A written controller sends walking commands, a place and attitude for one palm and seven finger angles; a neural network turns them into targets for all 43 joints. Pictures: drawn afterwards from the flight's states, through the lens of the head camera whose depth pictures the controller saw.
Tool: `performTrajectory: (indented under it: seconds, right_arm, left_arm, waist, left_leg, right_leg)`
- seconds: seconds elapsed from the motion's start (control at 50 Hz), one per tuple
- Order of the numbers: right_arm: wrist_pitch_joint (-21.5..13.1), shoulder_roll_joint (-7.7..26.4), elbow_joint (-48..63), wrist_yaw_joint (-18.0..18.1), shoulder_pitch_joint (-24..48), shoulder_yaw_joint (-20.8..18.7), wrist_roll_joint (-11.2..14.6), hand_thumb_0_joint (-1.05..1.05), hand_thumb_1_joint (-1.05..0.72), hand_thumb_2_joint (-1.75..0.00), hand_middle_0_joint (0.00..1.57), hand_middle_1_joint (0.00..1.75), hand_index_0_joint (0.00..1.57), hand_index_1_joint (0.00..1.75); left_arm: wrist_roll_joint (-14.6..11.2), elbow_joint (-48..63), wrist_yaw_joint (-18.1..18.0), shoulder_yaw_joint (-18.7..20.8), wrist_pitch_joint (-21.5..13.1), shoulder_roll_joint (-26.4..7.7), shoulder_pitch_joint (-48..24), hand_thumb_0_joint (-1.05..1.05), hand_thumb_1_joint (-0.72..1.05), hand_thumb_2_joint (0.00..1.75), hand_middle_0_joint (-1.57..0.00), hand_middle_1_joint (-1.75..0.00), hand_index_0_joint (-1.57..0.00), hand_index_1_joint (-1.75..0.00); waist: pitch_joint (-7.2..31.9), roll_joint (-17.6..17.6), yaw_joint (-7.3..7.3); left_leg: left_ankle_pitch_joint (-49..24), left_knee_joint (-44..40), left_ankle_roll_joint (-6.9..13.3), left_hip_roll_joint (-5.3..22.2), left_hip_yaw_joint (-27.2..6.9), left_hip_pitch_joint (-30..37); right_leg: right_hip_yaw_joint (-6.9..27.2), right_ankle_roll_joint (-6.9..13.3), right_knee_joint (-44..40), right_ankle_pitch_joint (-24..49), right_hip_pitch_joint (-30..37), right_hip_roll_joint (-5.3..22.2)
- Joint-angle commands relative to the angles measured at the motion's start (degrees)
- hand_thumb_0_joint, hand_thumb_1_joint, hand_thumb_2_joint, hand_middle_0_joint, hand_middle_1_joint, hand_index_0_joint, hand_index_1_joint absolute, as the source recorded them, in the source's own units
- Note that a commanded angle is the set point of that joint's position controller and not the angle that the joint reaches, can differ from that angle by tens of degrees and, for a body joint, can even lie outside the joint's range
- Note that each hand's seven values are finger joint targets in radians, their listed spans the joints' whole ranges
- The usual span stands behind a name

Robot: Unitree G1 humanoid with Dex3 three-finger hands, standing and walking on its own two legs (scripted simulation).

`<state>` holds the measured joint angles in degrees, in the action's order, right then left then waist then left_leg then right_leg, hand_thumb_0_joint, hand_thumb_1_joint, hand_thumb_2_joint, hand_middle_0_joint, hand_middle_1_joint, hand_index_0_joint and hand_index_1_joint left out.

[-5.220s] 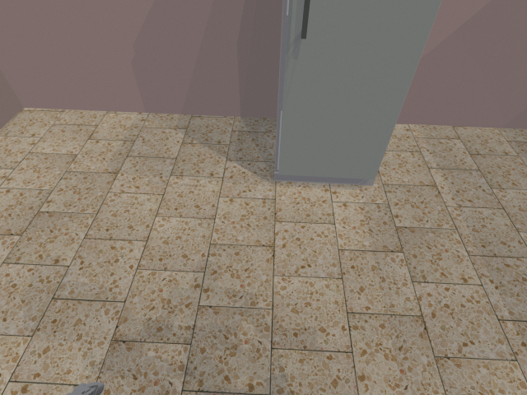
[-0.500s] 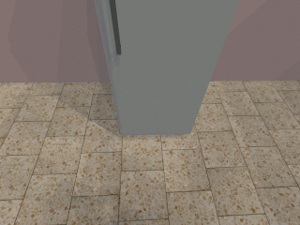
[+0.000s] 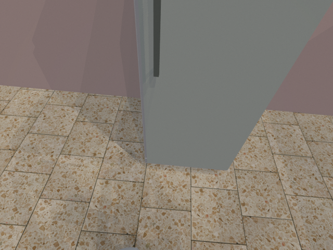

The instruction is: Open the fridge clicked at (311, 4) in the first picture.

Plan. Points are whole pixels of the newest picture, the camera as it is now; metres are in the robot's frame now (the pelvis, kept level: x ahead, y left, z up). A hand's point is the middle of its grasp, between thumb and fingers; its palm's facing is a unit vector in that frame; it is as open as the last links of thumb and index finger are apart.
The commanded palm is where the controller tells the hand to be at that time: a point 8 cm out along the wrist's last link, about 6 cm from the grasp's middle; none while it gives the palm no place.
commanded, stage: take the last steps up to it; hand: left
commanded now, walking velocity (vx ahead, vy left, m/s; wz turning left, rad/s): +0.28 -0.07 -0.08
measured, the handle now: (157, 0) +0.65 +0.10 +0.27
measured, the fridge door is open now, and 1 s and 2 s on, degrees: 0 0 0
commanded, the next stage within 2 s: come to a stop and stand still in 0.34 s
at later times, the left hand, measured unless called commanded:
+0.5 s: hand (126, 197) +0.28 +0.15 -0.15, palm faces -0.05 -0.97 -0.23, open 7.4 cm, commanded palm none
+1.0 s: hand (103, 216) +0.22 +0.21 -0.17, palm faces +0.00 -0.98 -0.20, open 7.4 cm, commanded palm none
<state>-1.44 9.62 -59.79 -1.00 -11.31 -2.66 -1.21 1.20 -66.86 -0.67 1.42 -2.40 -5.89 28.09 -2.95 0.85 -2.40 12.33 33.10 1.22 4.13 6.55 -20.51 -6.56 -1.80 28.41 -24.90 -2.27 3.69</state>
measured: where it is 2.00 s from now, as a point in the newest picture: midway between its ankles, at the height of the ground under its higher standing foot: outside the picture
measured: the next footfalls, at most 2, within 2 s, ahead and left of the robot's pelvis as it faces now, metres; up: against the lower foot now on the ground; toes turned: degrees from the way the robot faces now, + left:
right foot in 0.42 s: +0.26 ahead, -0.14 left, +0.00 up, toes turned -11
left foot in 0.78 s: +0.27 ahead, +0.09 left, +0.00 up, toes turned +2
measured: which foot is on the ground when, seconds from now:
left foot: down 0.00-0.44, up 0.46-0.76, down 0.78-1.00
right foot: down 0.00-0.00, up 0.02-0.40, down 0.42-0.80, up 0.82-1.00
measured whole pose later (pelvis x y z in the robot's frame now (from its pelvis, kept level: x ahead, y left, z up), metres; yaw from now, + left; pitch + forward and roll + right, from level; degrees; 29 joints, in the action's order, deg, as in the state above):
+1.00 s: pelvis +0.18 +0.01 +0.02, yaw -4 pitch -1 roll -2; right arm 0.5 7.6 -56.6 2.4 -7.8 -1.2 -0.7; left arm 0.9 -59.5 -2.0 3.6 3.3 -12.8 12.2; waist -4.2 2.2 -1.1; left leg 10.3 27.3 4.3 1.3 6.2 -16.3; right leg 1.1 -2.6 59.6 -25.4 -21.8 0.4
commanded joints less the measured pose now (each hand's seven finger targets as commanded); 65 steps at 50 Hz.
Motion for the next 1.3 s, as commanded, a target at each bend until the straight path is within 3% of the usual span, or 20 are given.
performTrajectory:
  seconds: [0.0, 0.06, 0.12, 0.3, 0.36, 0.38, 0.4, 0.42, 0.44, 0.48, 0.52, 0.66, 0.74, 0.78, 0.8, 0.88, 1.08, 1.2, 1.24, 1.28]
  right_arm:
    - [-1.6, 14.1, -3.5, 2.3, -20.4, -3.2, -0.3, 0.00, -0.90, -0.90, 0.20, 0.30, 0.20, 0.30]
    - [-2.3, 5.7, -1.0, 2.6, -10.1, -1.4, -0.2, 0.00, -0.90, -0.90, 0.20, 0.30, 0.20, 0.30]
    - [-3.0, 4.7, -0.1, 2.7, -7.4, -0.8, -0.2, 0.00, -0.90, -0.90, 0.20, 0.30, 0.20, 0.30]
    - [-1.9, 7.3, -1.0, 2.2, -8.8, -1.9, -0.6, 0.00, -0.90, -0.90, 0.20, 0.30, 0.20, 0.30]
    - [-1.2, 7.1, -1.4, 2.1, -8.4, -1.8, -0.6, 0.00, -0.90, -0.90, 0.20, 0.30, 0.20, 0.30]
    - [-1.4, 6.1, -1.5, 1.8, -8.5, -1.5, -0.2, 0.00, -0.90, -0.90, 0.20, 0.30, 0.20, 0.30]
    - [-1.7, 2.3, -0.9, 1.4, -10.7, -0.7, 0.4, 0.00, -0.90, -0.90, 0.20, 0.30, 0.20, 0.30]
    - [-1.1, 2.8, 0.9, 1.7, -9.5, -0.5, 0.7, 0.00, -0.90, -0.90, 0.20, 0.30, 0.20, 0.30]
    - [-0.6, 3.2, 0.5, 1.9, -8.5, -0.7, 0.7, 0.00, -0.90, -0.90, 0.20, 0.30, 0.20, 0.30]
    - [0.3, 2.1, -0.9, 2.2, -8.2, -0.2, 0.7, 0.00, -0.90, -0.90, 0.20, 0.30, 0.20, 0.30]
    - [1.7, 0.1, -2.5, 2.4, -10.3, 0.5, 0.9, 0.00, -0.90, -0.90, 0.20, 0.30, 0.20, 0.30]
    - [3.4, 1.8, 1.2, 2.3, -6.0, -0.8, 0.8, 0.00, -0.90, -0.90, 0.20, 0.30, 0.20, 0.30]
    - [2.9, 3.2, 1.5, 2.2, -7.7, -1.2, 0.6, 0.00, -0.90, -0.90, 0.20, 0.30, 0.20, 0.30]
    - [1.9, 9.8, 3.8, 2.4, -6.5, -1.8, -0.1, 0.00, -0.90, -0.90, 0.20, 0.30, 0.20, 0.30]
    - [1.8, 10.1, 4.0, 3.1, -4.5, -1.8, -0.2, 0.00, -0.90, -0.90, 0.20, 0.30, 0.20, 0.30]
    - [1.1, 7.8, 5.6, 4.0, 1.3, -0.8, 0.0, 0.00, -0.90, -0.90, 0.20, 0.30, 0.20, 0.30]
    - [1.7, 8.7, 2.3, 3.1, -2.9, -1.8, 0.0, 0.00, -0.90, -0.90, 0.20, 0.30, 0.20, 0.30]
    - [2.2, 7.4, 0.4, 2.2, -2.2, -2.0, 0.2, 0.00, -0.90, -0.90, 0.20, 0.30, 0.20, 0.30]
    - [2.7, 2.9, 0.6, 1.8, -2.7, -1.0, 0.6, 0.00, -0.90, -0.90, 0.20, 0.30, 0.20, 0.30]
    - [3.3, 2.4, 0.6, 1.4, -2.4, -0.7, -0.2, 0.00, -0.90, -0.90, 0.20, 0.30, 0.20, 0.30]
  left_arm:
    - [-0.1, 6.2, 0.0, 1.5, -0.6, -6.0, -3.7, 0.00, 0.90, 0.90, -0.20, -0.30, -0.20, -0.30]
    - [0.3, 5.8, 1.2, 2.1, -0.2, -5.4, -9.3, 0.00, 0.90, 0.90, -0.20, -0.30, -0.20, -0.30]
    - [0.5, 5.1, 1.4, 2.0, 1.3, -3.2, -5.6, 0.00, 0.90, 0.90, -0.20, -0.30, -0.20, -0.30]
    - [0.3, 10.5, 1.7, 2.1, 1.5, -5.6, -16.9, 0.00, 0.90, 0.90, -0.20, -0.30, -0.20, -0.30]
    - [0.4, 8.9, 1.5, 2.5, 0.7, -7.4, -11.8, 0.00, 0.90, 0.90, -0.20, -0.30, -0.20, -0.30]
    - [0.5, 7.1, 1.2, 3.1, 0.0, -10.1, -6.0, 0.00, 0.90, 0.90, -0.20, -0.30, -0.20, -0.30]
    - [0.9, 5.6, 0.6, 4.2, -0.8, -15.3, -0.9, 0.00, 0.90, 0.90, -0.20, -0.30, -0.20, -0.30]
    - [-0.2, 5.7, 0.4, 4.3, -0.6, -18.2, 1.8, 0.00, 0.90, 0.90, -0.20, -0.30, -0.20, -0.30]
    - [-0.3, 6.5, 0.0, 4.0, -0.8, -17.3, -2.5, 0.00, 0.90, 0.90, -0.20, -0.30, -0.20, -0.30]
    - [-0.1, 9.7, -0.9, 2.5, -0.2, -12.3, -13.9, 0.00, 0.90, 0.90, -0.20, -0.30, -0.20, -0.30]
    - [0.2, 10.6, -1.4, 1.9, 0.2, -11.1, -17.8, 0.00, 0.90, 0.90, -0.20, -0.30, -0.20, -0.30]
    - [0.4, 10.9, -2.0, 3.5, 2.7, -13.3, -15.7, 0.00, 0.90, 0.90, -0.20, -0.30, -0.20, -0.30]
    - [-0.2, 11.9, -1.8, 3.7, 3.6, -12.9, -17.5, 0.00, 0.90, 0.90, -0.20, -0.30, -0.20, -0.30]
    - [-0.7, 13.0, -1.5, 2.7, 4.3, -7.9, -14.4, 0.00, 0.90, 0.90, -0.20, -0.30, -0.20, -0.30]
    - [-0.3, 12.6, -2.0, 2.6, 4.9, -9.1, -15.7, 0.00, 0.90, 0.90, -0.20, -0.30, -0.20, -0.30]
    - [-0.1, 9.5, -1.3, 3.0, 4.7, -9.5, -12.4, 0.00, 0.90, 0.90, -0.20, -0.30, -0.20, -0.30]
    - [0.0, 9.0, -0.5, 1.6, 5.2, -7.7, -13.1, 0.00, 0.90, 0.90, -0.20, -0.30, -0.20, -0.30]
    - [-0.1, 3.6, -0.9, 0.9, 3.9, -6.8, -2.1, 0.00, 0.90, 0.90, -0.20, -0.30, -0.20, -0.30]
    - [0.4, 3.8, -1.3, 1.4, 3.3, -10.8, -2.0, 0.00, 0.90, 0.90, -0.20, -0.30, -0.20, -0.30]
    - [-0.1, 6.4, -1.5, 1.7, 2.5, -13.3, -10.5, 0.00, 0.90, 0.90, -0.20, -0.30, -0.20, -0.30]
  waist:
    - [9.0, -16.4, 9.65]
    - [-3.0, -5.7, 5.35]
    - [-1.8, -7.0, 2.22]
    - [-4.1, -7.1, 3.27]
    - [-1.3, -4.3, 0.51]
    - [2.0, 0.3, -2.41]
    - [7.7, 13.4, -3.39]
    - [8.8, 15.4, -3.67]
    - [8.8, 13.8, -2.66]
    - [2.2, 5.0, 1.47]
    - [2.8, 3.9, 3.65]
    - [4.2, 7.6, 1.70]
    - [4.9, 7.0, 3.92]
    - [5.6, -15.1, 2.89]
    - [5.2, -17.3, 3.85]
    - [5.2, -6.4, 1.47]
    - [4.8, -10.2, 4.85]
    - [2.9, -7.1, 1.29]
    - [-1.3, 3.2, 1.77]
    - [-7.4, 12.7, 2.81]
  left_leg:
    - [7.5, -19.7, 9.8, 22.2, -30.0, 29.5]
    - [3.8, -22.7, 8.5, 17.8, -19.3, 12.2]
    - [-4.4, -22.9, 7.5, 13.4, -9.0, 8.8]
    - [-10.7, -19.3, 7.2, 13.2, -5.1, 12.0]
    - [-11.8, -9.2, 4.5, 10.4, -2.9, 9.6]
    - [-10.2, 0.5, 2.4, 7.4, 0.0, 5.9]
    - [5.2, 16.0, -0.2, 0.9, 4.3, -4.6]
    - [24.3, 28.2, -0.8, -2.5, 0.3, -8.9]
    - [22.5, 32.5, -0.6, -0.8, -4.8, -8.3]
    - [15.7, 29.9, -1.8, 2.2, -6.8, -4.5]
    - [14.1, 21.6, -2.8, 1.6, -5.7, 1.4]
    - [11.0, 11.4, -3.7, -1.8, -3.4, 1.0]
    - [-3.5, -4.4, -2.8, -0.9, -2.9, 11.1]
    - [-28.5, -14.2, 6.0, 16.1, -20.3, 10.6]
    - [-29.4, -17.6, 8.3, 17.7, -23.4, 7.9]
    - [-29.4, -14.3, 9.0, 13.3, -14.6, 11.1]
    - [3.6, -22.1, 7.4, 11.7, -17.1, 13.5]
    - [16.2, -23.8, 0.4, 4.9, -11.4, 4.2]
    - [13.5, -12.0, -3.5, -2.0, -4.8, 0.4]
    - [6.1, 1.5, -2.8, -2.3, -4.4, 3.6]
  right_leg:
    - [3.9, 3.6, 38.1, -8.5, -32.2, -1.6]
    - [6.0, 3.1, 40.1, 3.5, -32.2, 4.2]
    - [4.5, 1.8, 32.5, 7.1, -26.9, 4.1]
    - [0.7, 1.2, 10.4, 11.6, -23.2, 2.1]
    - [-2.1, 2.2, 1.4, 15.4, -10.4, -1.3]
    - [1.3, 3.2, -1.5, 17.9, -1.0, 1.0]
    - [17.4, 7.7, -5.3, 23.1, 9.5, 13.5]
    - [27.5, 13.2, -11.2, 27.5, 8.6, 21.0]
    - [26.9, 14.1, -12.7, 28.0, 3.1, 20.7]
    - [17.5, 13.0, -12.1, 35.0, -8.3, 17.6]
    - [9.6, 11.9, -10.1, 43.4, -13.2, 14.8]
    - [9.5, 12.8, -5.8, 47.0, -9.0, 14.8]
    - [7.5, 7.9, -0.5, 33.9, -14.3, 11.3]
    - [0.2, 0.5, 13.0, 2.8, -18.8, 0.0]
    - [5.1, 0.2, 24.0, -9.7, -18.9, -2.5]
    - [9.7, -0.2, 35.0, -1.6, -23.0, -2.0]
    - [5.8, -0.5, 15.0, -3.8, -16.6, -1.0]
    - [1.3, 2.2, -10.7, 6.1, -0.5, -2.7]
    - [15.0, 6.5, -20.5, -9.2, -7.0, 8.7]
    - [22.3, 9.4, -27.8, -18.3, -22.8, 15.0]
